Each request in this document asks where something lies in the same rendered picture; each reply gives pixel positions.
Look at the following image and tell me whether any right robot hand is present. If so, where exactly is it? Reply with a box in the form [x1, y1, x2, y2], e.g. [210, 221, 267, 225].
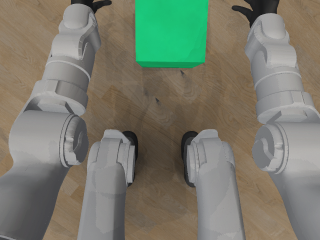
[232, 0, 280, 28]

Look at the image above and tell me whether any left robot forearm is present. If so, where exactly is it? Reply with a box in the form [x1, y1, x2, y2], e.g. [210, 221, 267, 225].
[8, 3, 102, 157]

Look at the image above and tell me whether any right robot forearm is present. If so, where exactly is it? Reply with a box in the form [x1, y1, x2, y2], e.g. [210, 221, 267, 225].
[244, 13, 320, 125]

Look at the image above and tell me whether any robot right upper arm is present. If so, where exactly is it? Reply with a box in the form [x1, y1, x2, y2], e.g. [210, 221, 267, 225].
[251, 121, 320, 240]

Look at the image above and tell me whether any robot left upper arm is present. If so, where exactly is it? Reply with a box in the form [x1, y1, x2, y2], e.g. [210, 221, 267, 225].
[0, 110, 89, 240]

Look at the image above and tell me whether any left robot hand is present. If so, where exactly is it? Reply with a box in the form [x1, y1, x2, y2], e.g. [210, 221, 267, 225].
[71, 0, 112, 14]

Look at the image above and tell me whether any carton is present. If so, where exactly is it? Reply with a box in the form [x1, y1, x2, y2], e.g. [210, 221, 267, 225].
[135, 0, 209, 68]

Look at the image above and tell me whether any left robot foot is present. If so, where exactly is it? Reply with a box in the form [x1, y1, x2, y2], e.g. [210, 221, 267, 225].
[122, 131, 138, 187]

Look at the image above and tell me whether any robot left shin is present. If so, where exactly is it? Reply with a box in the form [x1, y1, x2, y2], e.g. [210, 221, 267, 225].
[87, 129, 129, 172]

